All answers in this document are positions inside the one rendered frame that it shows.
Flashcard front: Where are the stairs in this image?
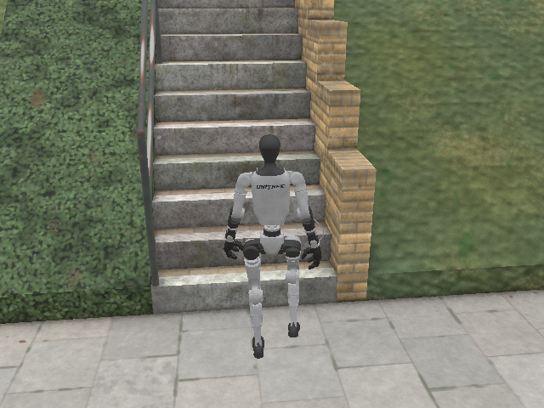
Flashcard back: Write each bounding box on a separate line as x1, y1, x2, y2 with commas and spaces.
150, 0, 337, 314

